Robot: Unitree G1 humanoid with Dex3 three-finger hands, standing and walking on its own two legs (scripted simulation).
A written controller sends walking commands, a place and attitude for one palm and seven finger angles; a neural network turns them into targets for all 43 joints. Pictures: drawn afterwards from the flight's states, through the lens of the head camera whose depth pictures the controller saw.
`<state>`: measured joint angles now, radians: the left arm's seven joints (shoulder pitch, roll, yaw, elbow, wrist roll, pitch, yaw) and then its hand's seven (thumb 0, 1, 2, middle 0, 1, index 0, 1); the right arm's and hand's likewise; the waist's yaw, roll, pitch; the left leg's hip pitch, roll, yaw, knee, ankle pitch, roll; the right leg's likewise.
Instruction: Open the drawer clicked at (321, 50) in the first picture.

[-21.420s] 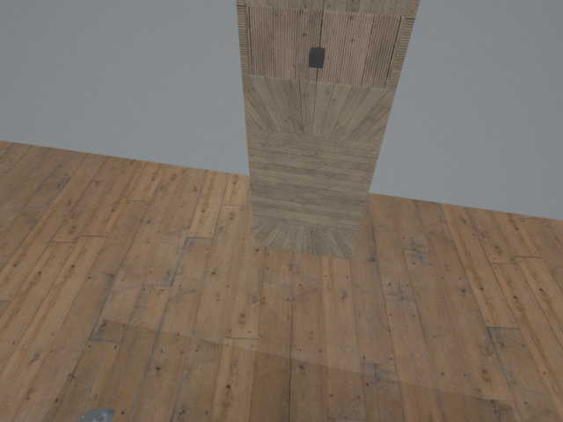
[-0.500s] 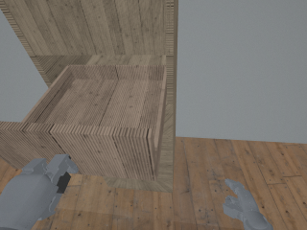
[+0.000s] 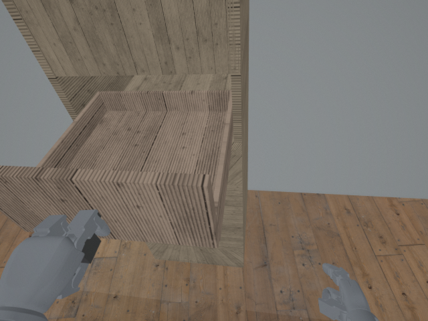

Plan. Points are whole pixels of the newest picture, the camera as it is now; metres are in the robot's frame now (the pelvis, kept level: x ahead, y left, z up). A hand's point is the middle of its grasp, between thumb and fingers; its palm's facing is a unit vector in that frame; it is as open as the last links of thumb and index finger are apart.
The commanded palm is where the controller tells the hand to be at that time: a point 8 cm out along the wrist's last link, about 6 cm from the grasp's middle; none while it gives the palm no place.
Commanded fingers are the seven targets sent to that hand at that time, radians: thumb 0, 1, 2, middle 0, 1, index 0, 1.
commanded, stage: open the thumb to release the handle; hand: left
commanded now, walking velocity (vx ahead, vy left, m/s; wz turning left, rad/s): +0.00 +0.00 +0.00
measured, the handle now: (85, 234) +0.21 +0.23 +0.13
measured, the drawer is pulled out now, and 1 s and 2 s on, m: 0.29 0.29 0.29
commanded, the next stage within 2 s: lift the hand off the handle in 0.46 s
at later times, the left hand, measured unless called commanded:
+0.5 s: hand (69, 271) +0.16 +0.23 +0.12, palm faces +0.03 -0.08 -1.00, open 12.5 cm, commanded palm +0.13 +0.25 +0.17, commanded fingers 0.00 -0.50 0.30 -0.30 -1.20 -0.30 -1.20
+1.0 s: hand (75, 263) +0.17 +0.23 +0.12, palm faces +0.10 -0.09 -0.99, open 13.8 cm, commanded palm +0.14 +0.23 +0.19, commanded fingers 0.00 -0.50 0.30 -0.30 -1.20 -0.30 -1.20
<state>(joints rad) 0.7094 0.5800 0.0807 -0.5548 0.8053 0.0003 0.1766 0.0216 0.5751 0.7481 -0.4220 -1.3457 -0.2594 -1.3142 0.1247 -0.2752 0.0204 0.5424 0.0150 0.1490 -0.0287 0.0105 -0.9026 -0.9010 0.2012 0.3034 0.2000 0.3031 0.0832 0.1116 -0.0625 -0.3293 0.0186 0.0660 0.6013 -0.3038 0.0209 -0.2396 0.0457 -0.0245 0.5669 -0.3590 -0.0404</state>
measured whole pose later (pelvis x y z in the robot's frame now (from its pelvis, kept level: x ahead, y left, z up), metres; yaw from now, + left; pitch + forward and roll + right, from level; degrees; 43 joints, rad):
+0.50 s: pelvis -0.02 -0.01 +0.00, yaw +1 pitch -1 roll +0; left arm 0.50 0.59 0.09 -0.42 0.80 -0.06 0.07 0.00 -0.31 0.38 -0.34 -1.22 -0.37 -1.23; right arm 0.09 -0.26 0.03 0.59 0.01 0.10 -0.06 0.01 -0.90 -0.90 0.20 0.30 0.20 0.30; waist 0.09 0.11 -0.01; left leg -0.27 0.02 0.04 0.54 -0.24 0.01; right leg -0.18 0.05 -0.05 0.52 -0.32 -0.06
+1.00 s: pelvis -0.03 +0.00 +0.00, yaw +3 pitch -2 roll +0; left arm 0.35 0.51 -0.04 -0.37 0.88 0.02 0.07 0.00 -0.49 0.30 -0.33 -1.20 -0.33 -1.21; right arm 0.09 -0.24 0.03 0.63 0.01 0.10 -0.05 0.01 -0.90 -0.90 0.20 0.30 0.20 0.30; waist 0.12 0.12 -0.02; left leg -0.27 -0.01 0.02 0.53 -0.23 0.02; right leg -0.17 0.02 -0.07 0.52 -0.31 -0.04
